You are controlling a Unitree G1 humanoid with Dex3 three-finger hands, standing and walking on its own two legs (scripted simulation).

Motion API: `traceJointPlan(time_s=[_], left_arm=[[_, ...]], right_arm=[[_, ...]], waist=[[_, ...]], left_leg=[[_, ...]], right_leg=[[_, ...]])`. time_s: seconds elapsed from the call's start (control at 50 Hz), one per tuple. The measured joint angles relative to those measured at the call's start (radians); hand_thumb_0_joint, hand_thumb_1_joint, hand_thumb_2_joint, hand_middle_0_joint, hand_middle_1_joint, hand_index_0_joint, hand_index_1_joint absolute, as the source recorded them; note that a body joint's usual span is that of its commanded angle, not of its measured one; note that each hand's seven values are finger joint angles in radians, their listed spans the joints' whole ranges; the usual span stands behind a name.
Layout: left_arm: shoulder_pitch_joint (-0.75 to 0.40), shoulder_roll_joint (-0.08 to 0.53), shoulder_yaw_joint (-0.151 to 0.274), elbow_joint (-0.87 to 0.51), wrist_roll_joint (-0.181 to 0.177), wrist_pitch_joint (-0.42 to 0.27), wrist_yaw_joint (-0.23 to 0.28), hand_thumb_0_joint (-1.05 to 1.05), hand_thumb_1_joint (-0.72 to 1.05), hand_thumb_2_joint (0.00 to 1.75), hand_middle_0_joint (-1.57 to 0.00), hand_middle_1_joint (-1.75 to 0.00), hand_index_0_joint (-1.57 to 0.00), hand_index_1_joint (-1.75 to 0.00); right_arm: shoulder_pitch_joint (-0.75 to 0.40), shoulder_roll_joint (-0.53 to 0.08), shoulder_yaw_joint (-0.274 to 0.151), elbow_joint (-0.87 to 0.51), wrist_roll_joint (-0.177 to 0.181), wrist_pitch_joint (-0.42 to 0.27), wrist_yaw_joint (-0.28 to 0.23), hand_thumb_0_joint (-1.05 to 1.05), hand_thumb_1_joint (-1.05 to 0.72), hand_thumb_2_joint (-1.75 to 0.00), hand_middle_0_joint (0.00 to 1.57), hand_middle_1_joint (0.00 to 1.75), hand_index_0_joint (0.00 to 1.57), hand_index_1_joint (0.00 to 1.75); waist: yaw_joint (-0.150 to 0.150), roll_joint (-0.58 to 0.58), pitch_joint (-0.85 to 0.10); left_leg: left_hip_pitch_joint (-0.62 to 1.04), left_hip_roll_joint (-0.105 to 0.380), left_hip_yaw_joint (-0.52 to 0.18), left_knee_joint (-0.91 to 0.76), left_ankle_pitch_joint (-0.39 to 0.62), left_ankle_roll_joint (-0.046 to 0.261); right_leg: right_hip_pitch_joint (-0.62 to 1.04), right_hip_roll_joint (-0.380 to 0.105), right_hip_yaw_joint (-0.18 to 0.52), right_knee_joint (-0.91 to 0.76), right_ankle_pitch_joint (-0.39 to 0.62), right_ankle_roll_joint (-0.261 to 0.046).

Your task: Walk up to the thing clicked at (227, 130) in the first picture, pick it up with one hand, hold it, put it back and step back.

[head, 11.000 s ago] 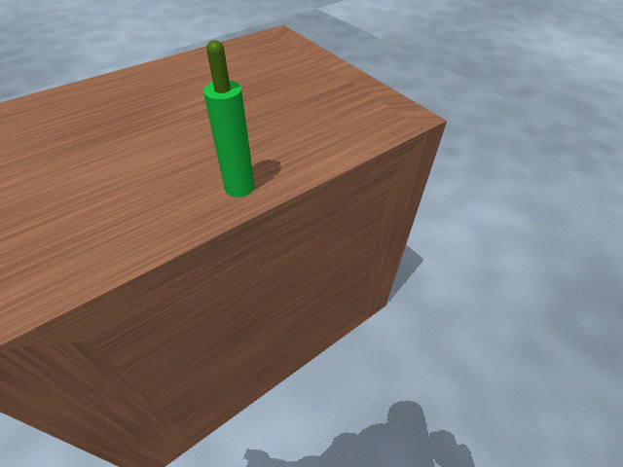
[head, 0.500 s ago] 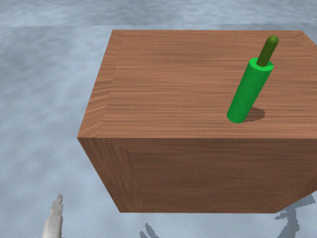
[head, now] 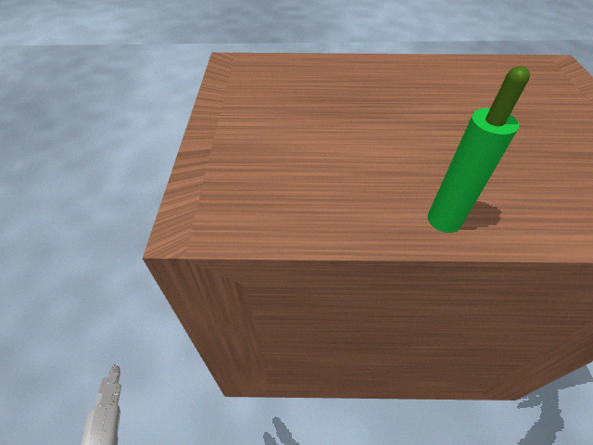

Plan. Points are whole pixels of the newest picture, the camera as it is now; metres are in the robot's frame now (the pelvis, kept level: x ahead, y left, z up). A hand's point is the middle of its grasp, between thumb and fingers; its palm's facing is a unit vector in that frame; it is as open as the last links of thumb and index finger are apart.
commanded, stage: go down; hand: right
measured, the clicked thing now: (475, 159) +0.43 -0.23 +0.16
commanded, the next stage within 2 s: approach in 0.44 s
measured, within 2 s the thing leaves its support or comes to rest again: neither
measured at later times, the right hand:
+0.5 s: hand out of the picture +0.32 -0.42 +0.21, palm faces +0.28 +0.96 -0.02, open 17.7 cm
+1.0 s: hand (539, 205) +0.39 -0.32 +0.11, palm faces +0.13 +0.99 +0.05, open 17.6 cm
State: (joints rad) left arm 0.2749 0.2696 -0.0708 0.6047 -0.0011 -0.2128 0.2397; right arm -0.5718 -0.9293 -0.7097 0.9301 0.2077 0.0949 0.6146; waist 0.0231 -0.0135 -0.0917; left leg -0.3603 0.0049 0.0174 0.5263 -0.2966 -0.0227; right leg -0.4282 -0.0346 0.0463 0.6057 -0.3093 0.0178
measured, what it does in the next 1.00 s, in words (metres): stands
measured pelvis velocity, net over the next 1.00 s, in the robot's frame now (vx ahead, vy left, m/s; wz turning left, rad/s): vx -0.01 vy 0.00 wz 0.01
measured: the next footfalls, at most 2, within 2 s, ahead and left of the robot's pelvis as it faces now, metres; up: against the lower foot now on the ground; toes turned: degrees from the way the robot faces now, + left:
none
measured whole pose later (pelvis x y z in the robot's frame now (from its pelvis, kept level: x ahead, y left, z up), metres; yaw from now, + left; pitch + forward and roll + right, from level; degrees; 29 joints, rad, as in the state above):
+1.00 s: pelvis -0.01 +0.00 -0.01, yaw +0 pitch +10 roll +2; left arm 0.25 0.25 -0.06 0.57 0.03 -0.25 0.21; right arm -0.62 -0.68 -0.54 0.97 0.22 -0.07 0.50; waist 0.07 0.02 -0.08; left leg -0.49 0.00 0.01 0.63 -0.33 -0.02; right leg -0.54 -0.04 0.04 0.69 -0.33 0.02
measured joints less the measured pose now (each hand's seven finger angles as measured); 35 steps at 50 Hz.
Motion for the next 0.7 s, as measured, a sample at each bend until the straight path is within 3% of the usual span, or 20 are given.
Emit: traceJointPlan(time_s=[0.2, 0.38, 0.54, 0.7], left_arm=[[-0.019, -0.002, 0.0, 0.002, 0.0, 0.005, -0.002, -0.01, -0.53, 0.05, -0.05, -0.04, -0.05, -0.04], [0.004, 0.003, 0.014, 0.007, -0.001, 0.009, -0.002, -0.01, -0.53, 0.05, -0.05, -0.04, -0.05, -0.04], [-0.028, 0.0, -0.002, 0.016, 0.004, 0.002, 0.005, -0.01, -0.52, 0.05, -0.05, -0.04, -0.05, -0.04], [0.006, -0.004, -0.001, -0.012, 0.01, -0.019, 0.002, -0.01, -0.54, 0.05, -0.05, -0.04, -0.05, -0.05]], right_arm=[[-0.014, -0.001, 0.023, 0.005, 0.003, 0.003, 0.017, -0.01, 0.61, -0.07, 0.03, 0.06, 0.05, 0.06], [0.002, 0.009, -0.004, -0.018, -0.002, 0.015, 0.001, -0.01, 0.6, -0.07, 0.03, 0.06, 0.05, 0.06], [-0.041, -0.028, 0.021, 0.04, -0.004, 0.002, 0.011, -0.01, 0.6, -0.07, 0.03, 0.06, 0.05, 0.06], [-0.019, 0.003, 0.042, 0.04, -0.002, -0.017, -0.003, -0.01, 0.59, -0.06, 0.04, 0.05, 0.05, 0.06]], waist=[[-0.007, 0.0, 0.009], [-0.005, 0.006, 0.004], [0.0, 0.002, 0.02], [0.003, 0.005, 0.001]], left_leg=[[-0.012, 0.003, 0.004, 0.01, 0.0, 0.0], [-0.005, 0.0, 0.001, 0.013, 0.002, 0.001], [-0.033, 0.0, 0.005, 0.023, 0.01, 0.002], [-0.036, 0.001, 0.002, 0.029, 0.003, 0.003]], right_leg=[[-0.012, 0.003, 0.005, 0.005, 0.005, 0.0], [-0.003, 0.0, 0.001, 0.008, 0.005, 0.002], [-0.032, 0.001, 0.006, 0.015, 0.016, 0.002], [-0.031, 0.002, 0.004, 0.015, 0.012, 0.003]])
